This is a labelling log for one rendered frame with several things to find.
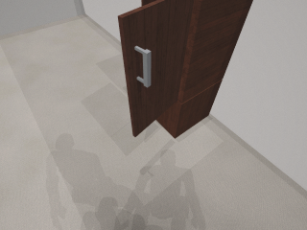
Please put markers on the handle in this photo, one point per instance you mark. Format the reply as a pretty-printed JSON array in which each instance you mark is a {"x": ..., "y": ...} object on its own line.
[{"x": 147, "y": 66}]

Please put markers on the cupboard door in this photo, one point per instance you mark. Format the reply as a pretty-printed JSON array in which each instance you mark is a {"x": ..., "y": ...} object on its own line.
[{"x": 163, "y": 28}]

